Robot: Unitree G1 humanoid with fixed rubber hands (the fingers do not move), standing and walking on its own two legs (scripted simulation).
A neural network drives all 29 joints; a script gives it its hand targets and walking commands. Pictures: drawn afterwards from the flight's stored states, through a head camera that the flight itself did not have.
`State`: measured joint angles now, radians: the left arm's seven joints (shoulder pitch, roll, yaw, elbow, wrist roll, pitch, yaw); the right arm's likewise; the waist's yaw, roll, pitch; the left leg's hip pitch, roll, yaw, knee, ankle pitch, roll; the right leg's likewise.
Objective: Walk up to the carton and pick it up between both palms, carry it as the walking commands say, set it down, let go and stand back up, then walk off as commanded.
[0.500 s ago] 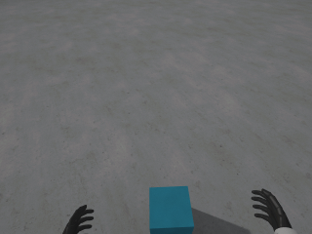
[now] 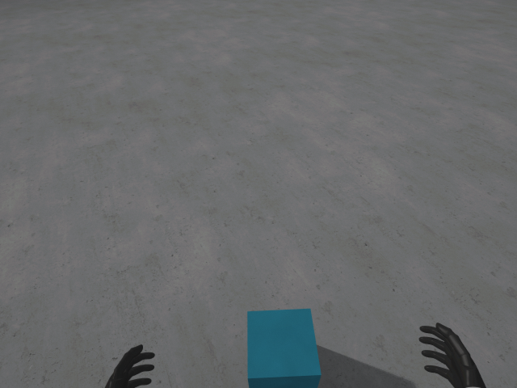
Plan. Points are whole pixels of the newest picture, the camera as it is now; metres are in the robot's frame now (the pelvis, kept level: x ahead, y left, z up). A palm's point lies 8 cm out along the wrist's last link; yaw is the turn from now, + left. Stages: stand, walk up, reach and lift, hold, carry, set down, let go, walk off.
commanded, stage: stand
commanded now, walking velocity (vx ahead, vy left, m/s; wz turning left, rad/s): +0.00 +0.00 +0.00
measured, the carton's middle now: (280, 356) +0.40 -0.02 -0.63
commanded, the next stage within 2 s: walk off in 0.64 s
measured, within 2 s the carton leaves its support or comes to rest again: neither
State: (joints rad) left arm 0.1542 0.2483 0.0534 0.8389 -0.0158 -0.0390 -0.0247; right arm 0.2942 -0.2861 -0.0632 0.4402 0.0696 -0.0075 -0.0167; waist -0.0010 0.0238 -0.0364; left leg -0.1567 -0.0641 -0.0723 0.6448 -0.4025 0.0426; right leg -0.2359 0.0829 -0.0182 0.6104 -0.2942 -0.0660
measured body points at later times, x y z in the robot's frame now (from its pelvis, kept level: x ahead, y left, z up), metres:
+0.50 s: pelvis -0.02 -0.01 +0.00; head -0.07 -0.02 +0.45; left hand +0.11 +0.26 -0.10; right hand +0.13 -0.28 -0.06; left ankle -0.03 +0.10 -0.72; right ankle +0.03 -0.08 -0.72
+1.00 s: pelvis -0.03 -0.01 +0.00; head -0.05 -0.02 +0.45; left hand +0.07 +0.26 -0.12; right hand +0.10 -0.28 -0.09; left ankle -0.03 +0.10 -0.72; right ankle +0.03 -0.08 -0.72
